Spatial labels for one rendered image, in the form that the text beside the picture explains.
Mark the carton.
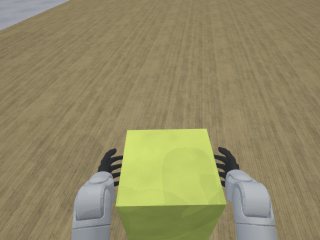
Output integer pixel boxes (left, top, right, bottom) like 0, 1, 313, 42
115, 128, 227, 240

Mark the right robot forearm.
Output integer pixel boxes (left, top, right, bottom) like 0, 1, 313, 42
225, 169, 278, 240

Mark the robot left hand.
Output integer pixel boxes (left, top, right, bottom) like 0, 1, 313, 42
98, 148, 123, 187

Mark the robot right hand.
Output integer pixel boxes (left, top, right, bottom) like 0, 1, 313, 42
214, 147, 240, 187

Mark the left robot forearm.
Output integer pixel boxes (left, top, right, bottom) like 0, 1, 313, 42
71, 171, 115, 240

